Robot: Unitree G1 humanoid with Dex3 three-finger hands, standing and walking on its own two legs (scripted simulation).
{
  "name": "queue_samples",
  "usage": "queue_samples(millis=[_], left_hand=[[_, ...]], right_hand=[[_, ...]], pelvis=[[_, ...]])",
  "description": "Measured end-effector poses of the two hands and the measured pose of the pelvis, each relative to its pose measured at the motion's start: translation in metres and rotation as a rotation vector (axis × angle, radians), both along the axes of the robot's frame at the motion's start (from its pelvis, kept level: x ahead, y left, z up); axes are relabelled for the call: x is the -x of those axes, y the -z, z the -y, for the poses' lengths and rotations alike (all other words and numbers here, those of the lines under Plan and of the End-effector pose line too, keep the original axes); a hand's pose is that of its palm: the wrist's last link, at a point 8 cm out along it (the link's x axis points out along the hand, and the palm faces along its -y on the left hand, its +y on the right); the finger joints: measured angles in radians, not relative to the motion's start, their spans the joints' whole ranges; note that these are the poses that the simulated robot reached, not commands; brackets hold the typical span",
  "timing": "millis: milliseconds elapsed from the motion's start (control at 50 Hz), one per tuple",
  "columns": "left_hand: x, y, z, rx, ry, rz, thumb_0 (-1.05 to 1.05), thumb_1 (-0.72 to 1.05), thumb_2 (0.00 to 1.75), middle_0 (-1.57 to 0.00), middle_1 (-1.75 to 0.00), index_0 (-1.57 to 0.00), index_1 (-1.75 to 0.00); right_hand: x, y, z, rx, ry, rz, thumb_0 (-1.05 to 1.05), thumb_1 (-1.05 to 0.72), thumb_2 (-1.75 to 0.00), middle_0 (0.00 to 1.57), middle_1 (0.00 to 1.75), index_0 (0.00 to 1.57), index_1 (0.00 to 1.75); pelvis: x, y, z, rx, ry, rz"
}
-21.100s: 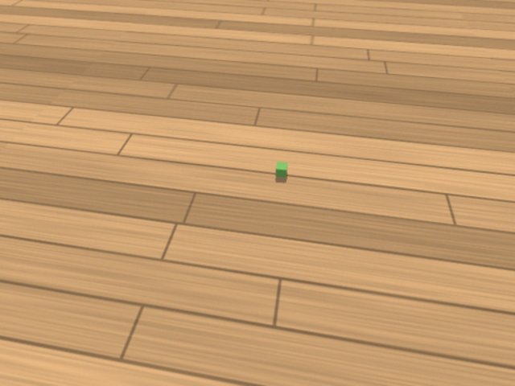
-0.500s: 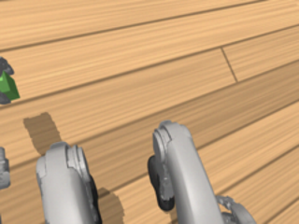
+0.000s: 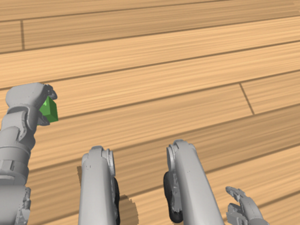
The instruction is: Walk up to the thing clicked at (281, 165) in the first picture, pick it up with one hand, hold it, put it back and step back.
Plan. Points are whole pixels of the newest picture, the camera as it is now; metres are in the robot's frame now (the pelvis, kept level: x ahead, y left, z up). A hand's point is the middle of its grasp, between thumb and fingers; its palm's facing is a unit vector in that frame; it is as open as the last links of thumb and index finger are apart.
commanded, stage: lift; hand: left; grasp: from above
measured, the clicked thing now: (43, 110) +0.43 +0.30 -0.13
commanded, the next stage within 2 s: hold in 1.00 s
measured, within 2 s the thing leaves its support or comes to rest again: neither
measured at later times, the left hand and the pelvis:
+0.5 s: hand out of the picture +0.36 +0.27 +0.11, palm faces -0.44 -0.13 -0.89, open 8.6 cm; pelvis +0.03 +0.00 +0.19, yaw +3 degrees
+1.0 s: hand out of the picture +0.38 +0.24 +0.20, palm faces -0.43 -0.14 -0.89, open 8.6 cm; pelvis +0.07 +0.00 +0.29, yaw +3 degrees
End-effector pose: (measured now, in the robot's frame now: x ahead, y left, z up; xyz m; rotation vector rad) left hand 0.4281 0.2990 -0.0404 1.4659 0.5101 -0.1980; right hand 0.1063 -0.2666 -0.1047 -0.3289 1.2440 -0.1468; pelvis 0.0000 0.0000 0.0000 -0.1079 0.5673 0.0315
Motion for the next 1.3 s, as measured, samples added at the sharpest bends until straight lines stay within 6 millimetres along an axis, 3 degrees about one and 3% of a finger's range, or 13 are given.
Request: queue_samples(millis=[160,340,520,700,880,1300], left_hand=[[0.026,-0.069,0.009,0.013,0.001,0.013,-0.01,0.23,0.21,-0.86,-0.34,-0.87,-0.32],[0.051,-0.151,0.018,0.012,-0.022,0.003,-0.01,0.23,0.21,-0.87,-0.34,-0.87,-0.32],[0.063,-0.212,0.029,0.009,-0.024,-0.014,-0.01,0.23,0.21,-0.86,-0.34,-0.87,-0.33],[0.06,-0.252,0.043,0.001,-0.041,-0.014,-0.01,0.23,0.21,-0.86,-0.34,-0.87,-0.33],[0.052,-0.286,0.051,0.005,-0.053,-0.009,-0.01,0.22,0.21,-0.87,-0.33,-0.88,-0.32],[0.036,-0.333,0.053,-0.003,-0.038,-0.007,-0.01,0.21,0.22,-0.89,-0.32,-0.89,-0.31]], right_hand=[[-0.021,-0.055,-0.008,-0.015,0.006,0.071,0.01,-0.89,-0.89,0.2,0.3,0.2,0.3],[-0.03,-0.128,-0.014,-0.035,0.037,0.126,0.01,-0.88,-0.89,0.2,0.3,0.2,0.3],[-0.034,-0.19,-0.011,-0.026,0.064,0.174,0.01,-0.88,-0.89,0.2,0.3,0.2,0.3],[-0.038,-0.234,-0.006,-0.02,0.086,0.188,0.01,-0.88,-0.89,0.2,0.3,0.2,0.3],[-0.042,-0.264,-0.006,-0.033,0.093,0.182,0.01,-0.88,-0.89,0.2,0.3,0.2,0.3],[-0.081,-0.298,-0.009,-0.068,0.089,0.22,0.01,-0.88,-0.89,0.2,0.3,0.2,0.3]], pelvis=[[-0.003,-0.059,0.0,-0.016,-0.014,0.051],[-0.013,-0.134,0.0,-0.041,-0.025,0.138],[-0.029,-0.196,0.001,-0.063,-0.03,0.228],[-0.046,-0.24,0.002,-0.077,-0.03,0.299],[-0.06,-0.272,0.003,-0.091,-0.029,0.355],[-0.087,-0.308,0.0,-0.109,-0.021,0.43]])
